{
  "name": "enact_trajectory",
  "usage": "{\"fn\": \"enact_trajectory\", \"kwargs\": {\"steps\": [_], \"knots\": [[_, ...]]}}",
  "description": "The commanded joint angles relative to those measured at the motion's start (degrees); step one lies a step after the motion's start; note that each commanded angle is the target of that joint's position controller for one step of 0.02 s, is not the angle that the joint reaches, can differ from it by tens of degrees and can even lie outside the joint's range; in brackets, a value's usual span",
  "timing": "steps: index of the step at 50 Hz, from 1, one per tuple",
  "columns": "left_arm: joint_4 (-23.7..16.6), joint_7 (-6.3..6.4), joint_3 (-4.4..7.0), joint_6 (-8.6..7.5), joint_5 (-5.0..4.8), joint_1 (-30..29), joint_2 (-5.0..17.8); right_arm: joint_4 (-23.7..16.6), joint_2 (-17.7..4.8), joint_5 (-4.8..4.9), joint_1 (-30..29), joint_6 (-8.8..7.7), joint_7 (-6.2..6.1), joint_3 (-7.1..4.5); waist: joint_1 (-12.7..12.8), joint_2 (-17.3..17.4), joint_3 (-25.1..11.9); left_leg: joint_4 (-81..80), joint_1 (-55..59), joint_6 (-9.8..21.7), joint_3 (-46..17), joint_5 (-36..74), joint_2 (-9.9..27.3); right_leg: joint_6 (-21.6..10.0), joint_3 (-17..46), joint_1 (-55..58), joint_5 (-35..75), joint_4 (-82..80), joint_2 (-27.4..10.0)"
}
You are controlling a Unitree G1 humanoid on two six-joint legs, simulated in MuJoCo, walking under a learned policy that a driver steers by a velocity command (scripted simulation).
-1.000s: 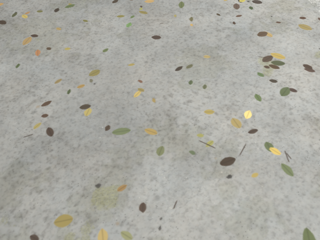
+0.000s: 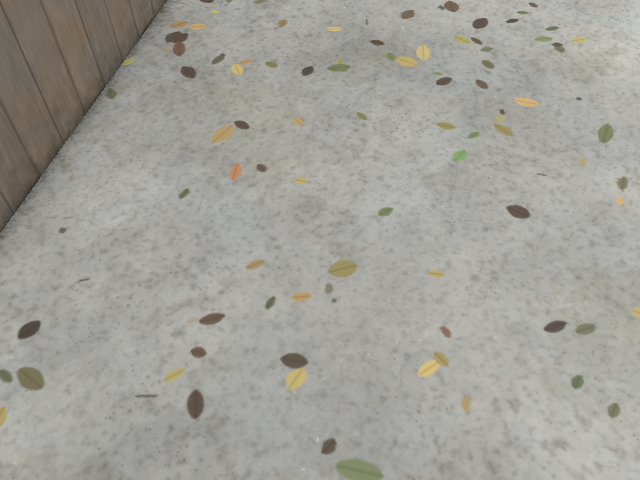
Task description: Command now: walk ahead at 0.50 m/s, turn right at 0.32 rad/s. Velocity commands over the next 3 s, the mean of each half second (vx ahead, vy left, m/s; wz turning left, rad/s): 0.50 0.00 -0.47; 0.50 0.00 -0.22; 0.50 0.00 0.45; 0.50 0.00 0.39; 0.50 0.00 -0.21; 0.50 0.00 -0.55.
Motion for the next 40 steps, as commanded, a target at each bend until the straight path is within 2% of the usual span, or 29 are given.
{"fn": "enact_trajectory", "kwargs": {"steps": [1, 4, 6, 8, 10, 12, 15, 16, 17, 18, 19, 20, 21, 22, 23, 24, 25, 26, 28, 31, 34, 37, 39, 40], "knots": [[-3.3, 0.75, 1.56, -0.07, 0.37, 2.7, 6.8, -6.5, -6.3, -1.03, -3.5, -2.2, 0.04, -1.87, 0.4, -4.3, -3.5, -4.3, -16.4, -1.3, -2.5, 4.4, 5.2, -10.7, 24.0, 16.8, 5.6, -13.9, -15.0], [-3.0, 1.73, 2.05, 0.18, -0.38, 4.1, 8.1, -7.1, -4.6, -0.99, -5.1, -1.38, -0.26, -1.43, 0.1, -5.0, -2.8, -12.6, -15.9, -3.8, -0.7, 5.6, 4.8, -11.5, 20.3, 12.8, 10.8, -15.1, -14.0], [-2.5, 2.5, 2.55, 0.59, -0.6, 5.2, 9.4, -8.1, -3.6, -0.89, -9.4, -1.29, -0.35, -0.95, 1.3, -4.8, -1.6, -20.3, -14.8, -5.0, -0.4, 12.7, 4.1, -10.3, 17.9, 10.0, 11.0, -15.5, -12.5], [-1.9, 3.04, 2.71, 1.16, -0.82, 6.8, 9.7, -8.8, -2.8, -0.67, -13.3, -1.6, -0.09, -0.66, 2.7, -5.4, -1.2, -27.4, -11.7, -5.5, -0.3, 20.1, 2.7, -8.6, 16.3, 7.9, 10.0, -15.0, -10.8], [-1.1, 3.38, 2.75, 1.74, -1.02, 8.9, 9.5, -9.4, -2.7, -0.22, -16.8, -2.04, 0.36, -0.58, 4.0, -5.7, -1.2, -32.3, -8.3, -5.6, -0.1, 25.0, 1.1, -7.6, 16.6, 6.8, 8.8, -13.9, -10.3], [-0.6, 3.56, 2.77, 2.27, -1.25, 10.7, 9.3, -10.1, -3.3, 0.23, -19.3, -2.46, 0.78, -0.78, 4.6, -5.8, -1.1, -35.1, -6.8, -5.2, -0.8, 25.2, 0.2, -7.1, 18.9, 8.4, 7.2, -11.9, -11.0], [-0.6, 3.88, 3.04, 2.93, -1.24, 10.6, 9.4, -10.2, -5.2, 0.6, -19.1, -3.13, 1.09, -1.61, 3.2, -7.3, -1.0, -38.9, -4.0, -3.6, -2.2, 20.5, 0.0, -6.0, 23.6, 12.5, 6.2, -7.9, -12.6], [-0.9, 3.91, 3.15, 3.12, -1.18, 9.7, 9.4, -9.6, -5.9, 0.67, -16.8, -3.36, 0.99, -2.03, 1.7, -8.1, -1.5, -40.1, -0.9, -2.5, -1.8, 19.0, 0.2, -5.4, 24.4, 12.7, 7.8, -5.9, -12.6], [-1.4, 3.8, 2.88, 3.19, -1.07, 8.7, 8.4, -8.4, -7.1, 0.47, -12.1, -3.55, 0.65, -2.78, -0.9, -7.9, -3.7, -42.5, 6.2, -0.8, -1.1, 19.4, 0.6, -4.1, 23.4, 11.6, 10.8, -1.7, -10.7], [-2.4, 3.5, 2.01, 2.99, -0.5, 7.6, 6.0, -7.4, -9.3, -0.37, -4.8, -3.72, 0.18, -3.63, -4.6, -5.8, -10.1, -40.8, 19.1, 2.3, -5.2, 18.4, 6.3, -2.3, 20.4, 7.1, 9.8, 9.2, -8.1], [-3.5, 3.49, 0.84, 2.57, -0.64, 12.5, 2.2, -6.5, -13.9, -1.26, 3.0, -3.25, -0.27, -4.81, -5.0, 5.3, -19.3, -40.7, 39.5, 9.2, -22.5, 12.8, 18.7, 1.5, 12.6, -8.3, -6.1, 27.4, -0.8], [-4.5, 3.52, 0.4, 2.24, -1.43, 16.0, 3.3, -4.7, -12.8, -0.11, 5.3, -2.39, 0.31, -4.75, -3.7, 17.5, -21.5, -45.9, 43.6, 14.0, -41.0, -0.1, 26.3, 2.7, 9.4, -20.7, -26.1, 39.2, -1.0], [-3.6, 3.51, 1.67, 2.39, -1.84, 12.9, 8.3, -5.5, -8.1, 0.4, 2.2, -2.13, 0.31, -3.57, -4.4, 9.7, -12.9, -47.9, 36.3, 12.0, -36.9, -6.9, 24.2, 3.2, 10.2, -24.8, -22.2, 44.1, -4.7], [-4.2, 3.45, 2.09, 2.73, -1.4, 8.2, 9.4, -5.7, -6.1, 0.2, -0.4, -1.75, 0.2, -2.94, -4.5, 5.1, -6.6, -48.8, 29.1, 9.9, -28.2, -3.2, 21.5, 3.6, 8.1, -24.8, -17.5, 44.8, -6.5], [-4.8, 3.33, 2.17, 2.89, -0.87, 5.9, 8.6, -5.3, -5.0, -0.09, -2.7, -1.58, 0.29, -2.46, -3.3, 3.1, -2.6, -50.6, 22.6, 9.1, -21.9, 3.2, 19.0, 4.1, 7.1, -23.6, -14.1, 43.0, -8.1], [-5.2, 3.12, 2.41, 3.1, -0.6, 5.0, 8.0, -4.8, -3.9, -0.44, -4.1, -1.63, 0.28, -2.06, -2.2, 3.9, -0.8, -52.1, 18.6, 8.5, -17.3, 7.8, 17.1, 4.2, 6.9, -22.1, -11.8, 40.9, -9.7], [-5.4, 2.8, 2.28, 3.4, -0.9, 5.4, 6.8, -4.4, -3.8, -0.68, -4.9, -1.76, 0.3, -2.01, -1.2, 5.3, -0.1, -53.6, 15.4, 8.2, -13.6, 10.4, 15.9, 4.3, 6.2, -20.0, -10.4, 39.9, -10.7], [-5.7, 2.57, 2.03, 3.68, -1.06, 5.3, 5.5, -4.0, -3.9, -0.51, -5.0, -2.03, 0.37, -2.15, -0.9, 5.7, -0.1, -54.9, 13.9, 8.5, -11.0, 12.7, 15.4, 4.5, 5.4, -19.4, -9.4, 39.2, -11.2], [-6.9, 2.37, 1.74, 3.98, -0.89, 3.5, 4.3, -2.9, -5.3, -0.28, -4.8, -2.49, 0.39, -2.65, -0.7, 4.6, 0.3, -56.7, 13.2, 9.6, -6.8, 17.1, 15.7, 5.3, 5.1, -20.6, -6.4, 36.4, -11.9], [-8.1, 1.89, 1.12, 3.53, -0.54, 0.3, 3.2, -1.2, -6.9, -0.33, -3.5, -2.54, 0.45, -3.08, -1.4, 2.3, 0.2, -57.4, 14.3, 10.1, -1.3, 23.9, 15.2, 5.5, 5.1, -20.8, 1.1, 27.7, -11.8], [-9.2, 0.92, 0.21, 2.48, -0.36, -5.2, 1.9, 0.5, -8.2, 0.4, -2.0, -2.07, 0.61, -3.1, -3.2, 1.5, 1.2, -57.6, 14.1, 9.1, 3.8, 26.1, 13.6, 4.5, 2.2, -16.7, 8.8, 15.9, -10.3], [-11.3, 0.08, -0.1, 1.99, -0.56, -11.0, 2.2, 2.8, -10.0, 1.44, 2.0, -1.28, 0.67, -3.41, -4.7, 1.5, 2.7, -57.1, 17.9, 8.7, 4.2, 26.2, 15.4, 3.4, 0.2, -15.7, 8.7, 9.3, -9.2], [-12.4, -0.26, 0.12, 1.91, -0.52, -12.7, 3.2, 4.3, -10.9, 1.92, 3.5, -0.51, 0.61, -3.58, -4.3, 2.2, 2.9, -54.9, 22.2, 8.0, 4.0, 30.5, 17.2, 1.9, -0.5, -15.5, 4.3, 6.5, -8.4], [-12.7, -0.3, 0.38, 1.82, -0.31, -12.5, 3.8, 5.0, -11.2, 2.2, 4.0, -0.07, 0.57, -3.57, -3.4, 2.9, 2.3, -52.6, 23.3, 7.6, 3.6, 36.0, 17.5, 1.1, -1.4, -13.1, 1.7, 5.1, -7.6]]}}
Next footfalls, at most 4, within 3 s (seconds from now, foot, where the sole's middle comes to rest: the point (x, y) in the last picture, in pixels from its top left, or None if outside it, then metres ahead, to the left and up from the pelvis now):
0.36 left None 0.38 0.11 -0.77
0.86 right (462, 445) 0.55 -0.25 -0.77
1.38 left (379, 303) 0.90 -0.10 -0.77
1.86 right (450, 217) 1.18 -0.31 -0.77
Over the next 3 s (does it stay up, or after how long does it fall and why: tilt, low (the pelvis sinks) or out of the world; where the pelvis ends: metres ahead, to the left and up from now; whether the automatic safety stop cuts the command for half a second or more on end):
stays up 1.59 -0.25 0.00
